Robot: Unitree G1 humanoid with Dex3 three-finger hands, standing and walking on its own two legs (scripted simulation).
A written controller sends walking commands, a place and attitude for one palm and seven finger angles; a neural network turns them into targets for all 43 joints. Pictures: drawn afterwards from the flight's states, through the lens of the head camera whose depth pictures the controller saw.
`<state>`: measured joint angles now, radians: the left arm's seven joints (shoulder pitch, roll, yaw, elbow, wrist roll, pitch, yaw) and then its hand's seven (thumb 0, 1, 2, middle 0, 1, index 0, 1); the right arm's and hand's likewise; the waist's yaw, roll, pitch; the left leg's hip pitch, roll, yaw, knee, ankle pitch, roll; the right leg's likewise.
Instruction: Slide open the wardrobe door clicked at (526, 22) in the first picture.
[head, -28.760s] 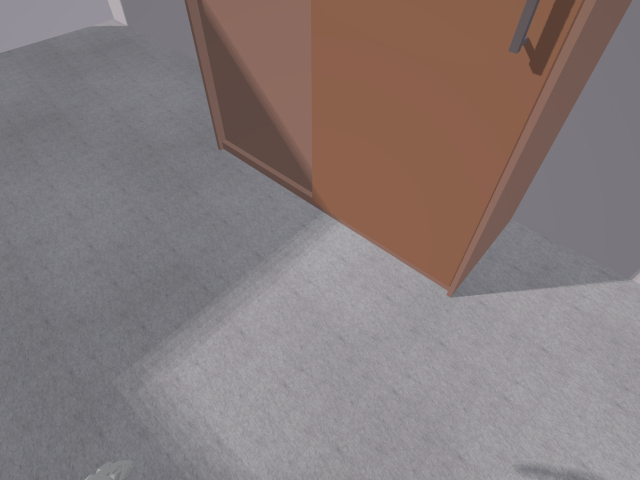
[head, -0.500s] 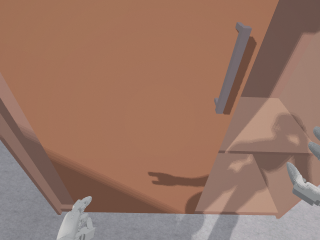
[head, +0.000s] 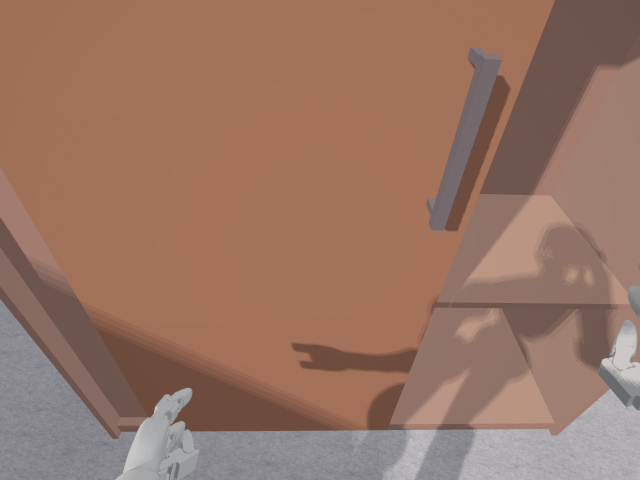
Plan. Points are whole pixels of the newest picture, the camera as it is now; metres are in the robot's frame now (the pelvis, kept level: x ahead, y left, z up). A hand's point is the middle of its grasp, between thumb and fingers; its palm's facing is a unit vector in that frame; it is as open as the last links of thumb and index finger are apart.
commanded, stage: step back with the hand held close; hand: right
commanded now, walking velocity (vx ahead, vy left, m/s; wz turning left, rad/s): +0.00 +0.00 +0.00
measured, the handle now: (454, 147) +0.45 -0.18 +0.24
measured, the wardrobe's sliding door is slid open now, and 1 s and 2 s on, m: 0.54 0.54 0.54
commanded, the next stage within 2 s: stop stepping back and stand still in 1.08 s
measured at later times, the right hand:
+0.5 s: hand (636, 393) +0.16 -0.28 +0.15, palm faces +0.38 +0.80 -0.47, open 7.4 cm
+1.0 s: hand out of the picture +0.07 -0.30 +0.17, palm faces +0.47 +0.77 -0.43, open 7.4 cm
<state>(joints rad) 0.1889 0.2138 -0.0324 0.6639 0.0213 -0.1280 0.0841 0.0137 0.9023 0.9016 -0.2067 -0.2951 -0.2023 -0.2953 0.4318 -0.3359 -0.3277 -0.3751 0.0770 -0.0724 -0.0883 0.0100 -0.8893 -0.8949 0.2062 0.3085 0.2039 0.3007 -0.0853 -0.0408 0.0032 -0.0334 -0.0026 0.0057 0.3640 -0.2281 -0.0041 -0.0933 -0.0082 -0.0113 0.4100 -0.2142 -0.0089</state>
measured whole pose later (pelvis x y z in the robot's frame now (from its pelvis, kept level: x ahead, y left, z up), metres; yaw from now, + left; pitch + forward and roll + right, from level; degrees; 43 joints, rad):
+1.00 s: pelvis -0.13 -0.03 -0.02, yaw -3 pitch -1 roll +5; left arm 0.25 0.20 0.02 0.61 0.01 -0.15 0.08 0.01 0.90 0.90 -0.21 -0.30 -0.20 -0.30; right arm 0.44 -0.44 -0.46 -0.49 0.02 -0.29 -0.14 0.01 -0.89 -0.90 0.21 0.31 0.21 0.30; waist 0.02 -0.03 0.03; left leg -0.42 -0.08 -0.02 0.88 -0.42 -0.01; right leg -0.50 -0.03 0.01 0.58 -0.07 -0.07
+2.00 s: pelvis -0.20 -0.05 -0.01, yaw +3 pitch +2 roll +1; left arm 0.23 0.19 -0.02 0.66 0.01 -0.17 0.04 0.01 0.90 0.90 -0.21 -0.30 -0.20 -0.30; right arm 0.51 -0.41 -0.38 -0.37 0.02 -0.25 -0.12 0.01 -0.89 -0.90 0.21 0.31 0.20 0.30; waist 0.00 0.00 -0.02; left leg -0.22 -0.04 0.00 0.48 -0.29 0.01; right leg -0.32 0.00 -0.02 0.54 -0.25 -0.03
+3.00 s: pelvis -0.20 -0.05 +0.00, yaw +2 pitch -1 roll +0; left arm 0.12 0.27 0.01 1.12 0.02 -0.01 0.01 0.00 0.91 0.90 -0.21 -0.29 -0.20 -0.29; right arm 0.10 -0.27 -0.01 1.11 -0.01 -0.02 -0.01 0.00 -0.91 -0.90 0.20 0.30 0.20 0.30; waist 0.02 -0.01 0.02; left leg -0.11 -0.01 0.01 0.36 -0.24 0.01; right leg -0.19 0.03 -0.01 0.37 -0.16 -0.03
